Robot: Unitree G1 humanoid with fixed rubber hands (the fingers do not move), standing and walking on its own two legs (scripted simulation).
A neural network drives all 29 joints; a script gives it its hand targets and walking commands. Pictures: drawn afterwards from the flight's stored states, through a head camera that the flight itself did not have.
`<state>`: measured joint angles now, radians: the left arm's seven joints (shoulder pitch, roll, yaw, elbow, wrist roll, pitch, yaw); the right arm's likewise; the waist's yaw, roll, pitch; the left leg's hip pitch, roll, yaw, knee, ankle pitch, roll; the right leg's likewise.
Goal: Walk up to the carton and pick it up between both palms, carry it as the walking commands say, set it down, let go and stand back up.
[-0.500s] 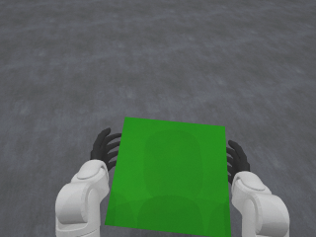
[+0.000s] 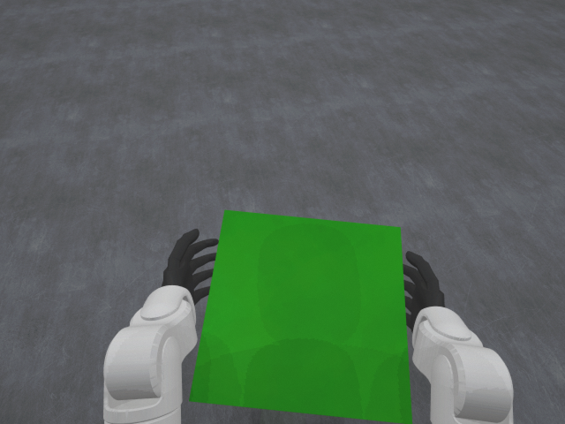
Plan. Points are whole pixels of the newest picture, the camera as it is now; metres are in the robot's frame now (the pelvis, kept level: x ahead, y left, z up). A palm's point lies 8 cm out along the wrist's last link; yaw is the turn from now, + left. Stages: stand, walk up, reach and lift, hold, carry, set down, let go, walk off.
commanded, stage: carry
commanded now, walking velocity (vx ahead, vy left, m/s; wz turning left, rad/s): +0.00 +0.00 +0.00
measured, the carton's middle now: (298, 320) +0.27 +0.00 +0.00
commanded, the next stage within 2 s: none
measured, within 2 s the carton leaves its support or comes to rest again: neither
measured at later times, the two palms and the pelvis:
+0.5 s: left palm (190, 157) +0.52 +0.18 +0.08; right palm (368, 175) +0.50 -0.12 +0.06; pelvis +0.25 +0.04 -0.01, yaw -1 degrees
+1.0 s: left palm (196, 74) +0.84 +0.23 +0.04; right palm (323, 90) +0.82 -0.07 +0.02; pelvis +0.56 +0.10 -0.01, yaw -2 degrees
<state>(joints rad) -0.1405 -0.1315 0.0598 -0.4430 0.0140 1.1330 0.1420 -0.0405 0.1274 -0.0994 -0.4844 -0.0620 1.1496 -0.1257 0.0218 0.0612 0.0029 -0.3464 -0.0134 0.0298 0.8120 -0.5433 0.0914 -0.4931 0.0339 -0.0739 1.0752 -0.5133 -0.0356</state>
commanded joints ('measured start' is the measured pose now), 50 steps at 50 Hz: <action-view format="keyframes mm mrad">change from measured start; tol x64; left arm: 1 -238 -804 -551 -18 -214 -26 -137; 50 -201 -642 -460 62 -151 -268 -132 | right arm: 1 -551 699 648 -214 311 -58 116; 50 -450 560 575 -85 222 -294 99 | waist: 1 -24 62 -406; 50 -27 -171 -496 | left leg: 1 378 171 -137 -159 1668 -53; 7 -343 -4 -94 196 -164 -156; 11 -35 -26 79 -367 190 -114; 15 661 303 -221 -167 2060 28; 24 417 151 -11 45 2044 -116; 27 -542 -98 -95 795 -271 -224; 29 -796 -42 -254 729 -465 -123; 38 548 272 -428 -242 2029 30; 50 422 68 -61 23 1627 -95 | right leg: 1 89 22 -101 -417 310 -2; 5 752 -427 476 -431 1831 -389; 11 646 -218 143 -344 1526 -109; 15 -121 -11 -30 -59 -24 6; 22 -176 94 -204 -273 62 16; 27 991 -426 505 -395 2026 -432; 34 500 -184 9 -174 1243 -38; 37 36 31 69 198 -35 48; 46 -582 64 -106 146 -155 -12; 50 197 137 -213 -543 517 12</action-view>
